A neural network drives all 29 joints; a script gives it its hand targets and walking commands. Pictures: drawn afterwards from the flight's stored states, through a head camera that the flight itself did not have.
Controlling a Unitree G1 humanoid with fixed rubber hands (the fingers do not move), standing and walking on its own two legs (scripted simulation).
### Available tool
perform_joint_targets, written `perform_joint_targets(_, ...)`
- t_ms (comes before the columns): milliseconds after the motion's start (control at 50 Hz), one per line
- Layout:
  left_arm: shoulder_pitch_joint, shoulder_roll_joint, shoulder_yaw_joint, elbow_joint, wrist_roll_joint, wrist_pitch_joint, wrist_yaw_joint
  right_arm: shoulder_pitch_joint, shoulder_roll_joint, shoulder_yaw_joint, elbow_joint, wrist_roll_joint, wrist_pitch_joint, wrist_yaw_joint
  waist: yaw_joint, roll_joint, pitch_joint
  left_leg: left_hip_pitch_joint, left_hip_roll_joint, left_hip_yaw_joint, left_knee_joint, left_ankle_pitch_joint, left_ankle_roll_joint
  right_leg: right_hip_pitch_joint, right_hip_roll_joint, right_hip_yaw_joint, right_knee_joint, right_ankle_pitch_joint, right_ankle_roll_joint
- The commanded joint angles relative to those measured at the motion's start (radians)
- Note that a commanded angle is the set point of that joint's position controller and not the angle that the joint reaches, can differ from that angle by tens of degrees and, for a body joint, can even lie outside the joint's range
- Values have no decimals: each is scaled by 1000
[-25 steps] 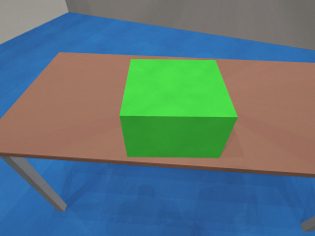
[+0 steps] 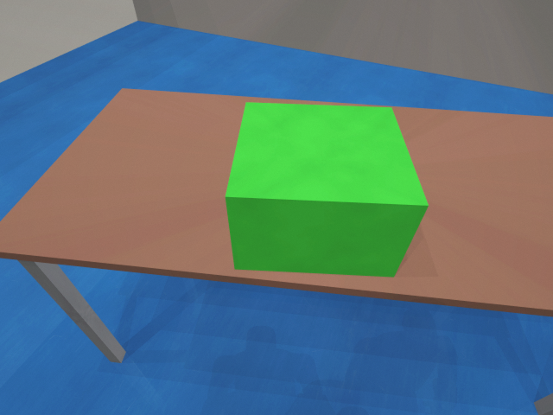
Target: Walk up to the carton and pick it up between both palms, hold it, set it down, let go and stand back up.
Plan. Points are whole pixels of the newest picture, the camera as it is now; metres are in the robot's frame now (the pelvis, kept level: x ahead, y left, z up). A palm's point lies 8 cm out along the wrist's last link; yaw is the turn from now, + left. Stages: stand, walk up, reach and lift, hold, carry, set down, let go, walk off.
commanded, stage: stand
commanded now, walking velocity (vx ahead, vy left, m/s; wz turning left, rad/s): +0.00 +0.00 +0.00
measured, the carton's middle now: (316, 185) +0.54 -0.06 +0.02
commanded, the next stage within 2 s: none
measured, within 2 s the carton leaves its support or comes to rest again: neither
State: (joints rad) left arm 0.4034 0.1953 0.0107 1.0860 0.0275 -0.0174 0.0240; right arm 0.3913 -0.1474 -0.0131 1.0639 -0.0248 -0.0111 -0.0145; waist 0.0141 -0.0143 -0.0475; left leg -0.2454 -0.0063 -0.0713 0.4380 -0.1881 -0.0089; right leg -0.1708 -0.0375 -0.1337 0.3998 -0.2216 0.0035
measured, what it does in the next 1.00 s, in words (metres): stands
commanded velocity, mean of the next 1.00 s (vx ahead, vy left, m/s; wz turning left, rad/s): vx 0.00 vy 0.00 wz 0.00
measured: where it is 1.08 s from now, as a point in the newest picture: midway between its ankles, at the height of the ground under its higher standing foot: outside the picture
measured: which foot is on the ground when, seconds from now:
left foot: down 0.00-1.00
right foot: down 0.00-1.00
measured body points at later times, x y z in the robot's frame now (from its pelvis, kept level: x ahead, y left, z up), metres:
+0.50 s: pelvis +0.00 -0.01 +0.00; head -0.01 +0.00 +0.45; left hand -0.06 +0.21 -0.17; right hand -0.04 -0.22 -0.16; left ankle +0.03 +0.12 -0.74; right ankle +0.00 -0.12 -0.74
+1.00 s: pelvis +0.00 -0.03 +0.00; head -0.01 -0.02 +0.45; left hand -0.04 +0.18 -0.17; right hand -0.02 -0.24 -0.16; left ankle +0.03 +0.12 -0.74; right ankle -0.01 -0.12 -0.74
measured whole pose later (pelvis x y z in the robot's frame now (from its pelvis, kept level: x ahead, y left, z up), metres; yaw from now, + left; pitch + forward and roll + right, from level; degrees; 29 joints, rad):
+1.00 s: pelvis +0.00 -0.03 +0.00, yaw +1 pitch -1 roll +0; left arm 0.36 0.13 0.00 1.15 0.02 -0.01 0.03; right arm 0.36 -0.10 0.00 1.14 -0.01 0.00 -0.05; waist 0.02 -0.02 -0.03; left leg -0.24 0.02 -0.10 0.46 -0.21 -0.05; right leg -0.17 -0.01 -0.16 0.44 -0.26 -0.03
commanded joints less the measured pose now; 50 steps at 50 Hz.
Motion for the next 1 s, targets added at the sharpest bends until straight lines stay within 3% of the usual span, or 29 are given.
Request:
perform_joint_targets(0,52,69,12,3,-2,-14,7,91,-101,-16,-5,2,-11,-10,-22,28,103,-94,74,-66,-76,42,24,12,-83,108,-65,-6,-15)
perform_joint_targets(60,105,38,3,32,-1,7,8,45,-111,-16,-5,4,3,-10,7,55,161,-137,69,-79,-128,-138,16,-59,-53,80,-65,-110,3)
perform_joint_targets(100,65,67,14,27,-1,11,7,28,-122,-17,-9,3,0,-8,1,92,192,-170,77,-118,-137,-148,23,-35,-61,86,-55,-77,1)
perform_joint_targets(120,75,59,10,32,6,13,6,64,-90,-12,-1,1,0,-6,-10,65,182,-192,76,-125,-143,-154,22,3,-60,80,-44,-46,5)
perform_joint_targets(140,109,50,8,41,3,10,9,78,-92,-12,7,9,-2,-7,0,97,119,-162,76,-106,-140,-142,22,10,-71,77,-46,-41,1)
perform_joint_targets(180,90,44,4,60,4,10,10,46,-78,-12,13,7,1,-10,-9,25,177,-123,57,-69,-91,-97,19,-86,-79,104,-92,-112,4)
perform_joint_targets(220,62,81,12,51,4,1,8,47,-88,-17,14,6,2,-17,-1,25,158,-99,55,-71,-71,-8,29,-70,-99,128,-107,-90,-12)
perform_joint_targets(240,67,39,-3,59,-6,1,11,99,-88,-13,24,8,-2,-19,-21,-34,117,-76,57,-70,-68,3,22,-69,-85,121,-105,-113,-23)
perform_joint_targets(260,49,19,-4,59,-1,0,7,91,-89,-16,32,4,-2,-15,-23,-37,119,-47,55,-59,-54,0,15,-103,-87,115,-105,-126,-16)
perform_joint_targets(280,69,32,1,56,-2,5,8,96,-67,-2,34,2,-2,-16,-17,17,159,-110,56,-72,-79,-45,13,-88,-69,89,-81,-113,-9)
perform_joint_targets(320,88,46,2,73,-1,-1,12,73,-84,-5,39,4,1,-20,-5,31,144,-90,63,-68,-74,12,17,-75,-76,96,-81,-69,-15)
perform_joint_targets(360,70,48,6,71,7,5,16,89,-46,7,42,6,1,-19,-25,-6,205,-126,68,-76,-84,-13,21,-89,-77,105,-84,-94,-22)
perform_joint_targets(380,88,62,6,64,2,1,10,96,-59,1,54,6,1,-23,-2,87,147,-84,54,-53,-60,-15,19,-70,-79,110,-86,-76,-16)
perform_joint_targets(440,99,13,-6,81,0,8,11,92,-59,4,48,5,2,-21,-15,27,168,-130,64,-77,-88,-31,20,-52,-71,92,-73,-58,-18)
perform_joint_targets(460,77,35,3,71,-3,6,9,76,-82,4,45,8,0,-20,-10,67,119,-92,66,-78,-81,-28,23,-38,-77,97,-70,-67,-20)
perform_joint_targets(500,79,43,3,71,-3,7,9,47,-89,1,42,4,0,-18,3,30,149,-82,59,-69,-65,-7,13,-67,-65,88,-65,-72,-13)
perform_joint_targets(520,84,16,-3,64,-3,6,13,58,-53,3,57,3,7,-24,0,94,181,-100,50,-58,-59,-18,2,-78,-66,95,-58,-63,-7)
perform_joint_targets(540,60,36,5,70,-5,14,15,72,-26,11,47,6,3,-25,-18,63,161,-103,70,-85,-95,-63,12,-87,-63,95,-67,-87,-20)
perform_joint_targets(580,69,43,5,45,-5,15,5,74,-18,19,59,6,4,-21,4,81,162,-157,70,-101,-101,-71,16,-22,-64,82,-47,-64,-17)
perform_joint_targets(620,71,3,-6,68,2,11,13,115,-49,8,58,6,2,-25,-23,-2,152,-117,74,-81,-76,-6,17,-25,-68,89,-46,-29,-19)
perform_joint_targets(680,119,-10,-10,82,-2,7,15,45,-49,9,41,8,3,-26,11,8,143,-105,72,-63,-65,12,19,-33,-76,112,-77,-49,-24)
perform_joint_targets(700,95,16,-4,68,-2,9,10,86,-4,16,62,9,4,-27,4,-46,147,-93,58,-55,-51,31,14,-51,-76,117,-77,-92,-26)
perform_joint_targets(760,42,45,7,55,-2,2,12,90,-64,2,67,9,-4,-29,-19,9,109,-79,71,-64,-54,91,13,-18,-78,97,-75,-16,-28)
perform_joint_targets(800,71,-6,-6,64,-8,-1,11,50,-48,7,61,3,-6,-27,10,27,91,-70,74,-55,-50,109,12,-4,-79,101,-51,7,-29)
perform_joint_targets(820,64,17,0,61,-13,-1,17,53,-24,12,60,11,-8,-25,-1,40,133,-63,71,-50,-42,137,9,-16,-82,109,-54,29,-36)
perform_joint_targets(840,81,42,8,64,-8,-5,19,25,-43,2,62,8,-3,-34,18,8,120,-34,75,-46,-35,128,6,-36,-73,97,-76,-1,-32)
perform_joint_targets(860,57,4,3,71,-6,-1,20,54,-42,2,66,15,-4,-31,-6,-4,116,-54,68,-46,-30,119,3,-16,-76,96,-81,-5,-36)
perform_joint_targets(900,48,33,6,67,-9,5,14,67,-33,8,76,8,-1,-29,-4,51,167,-63,60,-45,-46,81,4,-49,-81,113,-87,-48,-32)
perform_joint_targets(980,61,-29,-3,83,-5,15,13,63,-24,7,77,15,15,-34,-15,7,172,-60,61,-47,-51,30,2,-69,-72,113,-109,-130,-40)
